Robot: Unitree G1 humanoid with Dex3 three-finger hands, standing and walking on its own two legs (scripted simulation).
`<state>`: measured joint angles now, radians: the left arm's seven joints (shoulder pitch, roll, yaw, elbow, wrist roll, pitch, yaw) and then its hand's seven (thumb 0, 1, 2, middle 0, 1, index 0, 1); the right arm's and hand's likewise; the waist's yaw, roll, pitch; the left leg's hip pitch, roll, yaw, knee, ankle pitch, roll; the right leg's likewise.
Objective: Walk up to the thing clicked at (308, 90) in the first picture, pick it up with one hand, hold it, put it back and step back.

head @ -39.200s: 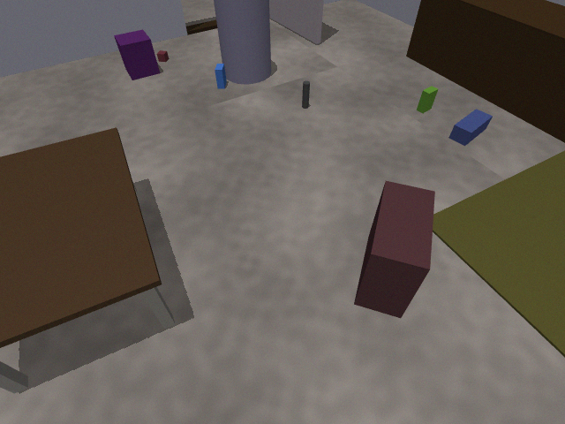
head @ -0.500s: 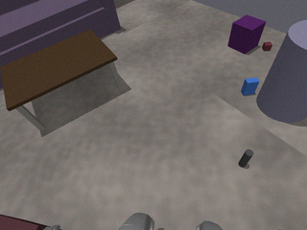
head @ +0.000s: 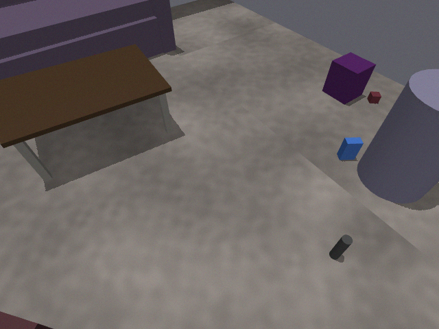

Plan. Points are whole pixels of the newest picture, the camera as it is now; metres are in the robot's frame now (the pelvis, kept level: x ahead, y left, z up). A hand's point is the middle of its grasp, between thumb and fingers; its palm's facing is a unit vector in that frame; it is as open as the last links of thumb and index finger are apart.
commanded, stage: walk up
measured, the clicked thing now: (340, 247) +0.55 -0.50 -0.67
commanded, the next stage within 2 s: stand in 0.56 s
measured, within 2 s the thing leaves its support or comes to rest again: neither
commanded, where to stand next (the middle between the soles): +0.07 +0.00 m, yaw -4 degrees
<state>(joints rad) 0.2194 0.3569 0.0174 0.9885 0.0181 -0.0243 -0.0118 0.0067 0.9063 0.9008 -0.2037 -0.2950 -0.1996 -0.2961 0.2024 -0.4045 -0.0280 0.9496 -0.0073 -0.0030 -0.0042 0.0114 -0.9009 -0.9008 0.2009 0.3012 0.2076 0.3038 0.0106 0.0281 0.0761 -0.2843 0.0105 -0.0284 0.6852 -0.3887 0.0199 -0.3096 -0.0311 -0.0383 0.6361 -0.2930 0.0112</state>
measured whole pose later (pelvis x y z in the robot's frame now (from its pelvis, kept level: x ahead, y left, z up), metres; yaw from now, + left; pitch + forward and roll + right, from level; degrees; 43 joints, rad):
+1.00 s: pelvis -0.01 -0.01 +0.03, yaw -1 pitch -3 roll +0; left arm 0.08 0.35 0.00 1.15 0.01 -0.01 -0.01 0.01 0.91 0.90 -0.20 -0.29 -0.20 -0.30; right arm 0.07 -0.35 -0.01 1.15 -0.01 -0.01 0.01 0.01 -0.90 -0.90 0.20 0.30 0.21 0.30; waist 0.00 0.01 0.05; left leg -0.09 0.02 -0.01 0.32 -0.17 -0.03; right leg -0.15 -0.02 -0.03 0.34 -0.13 0.01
